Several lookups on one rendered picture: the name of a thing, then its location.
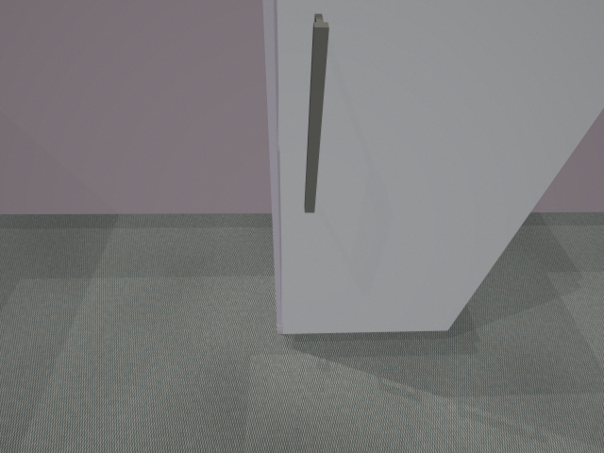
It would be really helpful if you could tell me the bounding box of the handle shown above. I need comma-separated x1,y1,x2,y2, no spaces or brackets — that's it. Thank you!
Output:
305,14,329,213

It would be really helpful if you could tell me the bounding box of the fridge door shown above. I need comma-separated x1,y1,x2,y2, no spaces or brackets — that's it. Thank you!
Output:
277,0,604,334

